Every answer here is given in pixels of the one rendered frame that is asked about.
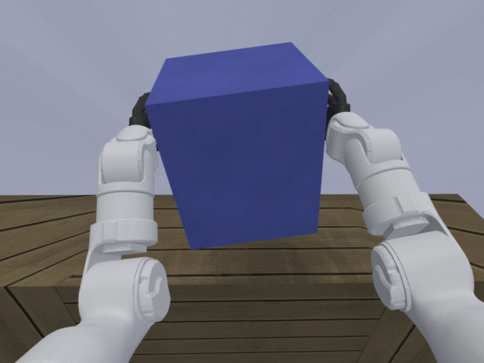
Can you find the left robot forearm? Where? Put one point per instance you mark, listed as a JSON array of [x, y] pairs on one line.
[[125, 198]]

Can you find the robot right hand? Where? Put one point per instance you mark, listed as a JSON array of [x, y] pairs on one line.
[[337, 102]]

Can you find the right robot forearm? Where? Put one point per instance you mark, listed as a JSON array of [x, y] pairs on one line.
[[393, 204]]

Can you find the right robot upper arm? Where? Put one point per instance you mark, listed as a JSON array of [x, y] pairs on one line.
[[426, 277]]

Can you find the carton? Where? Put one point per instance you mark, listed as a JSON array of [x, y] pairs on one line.
[[241, 136]]

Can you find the left robot upper arm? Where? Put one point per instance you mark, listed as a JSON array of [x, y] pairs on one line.
[[119, 301]]

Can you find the pedestal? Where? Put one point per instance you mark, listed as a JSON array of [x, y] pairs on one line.
[[302, 299]]

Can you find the robot left hand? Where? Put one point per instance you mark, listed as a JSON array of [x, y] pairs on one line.
[[139, 114]]

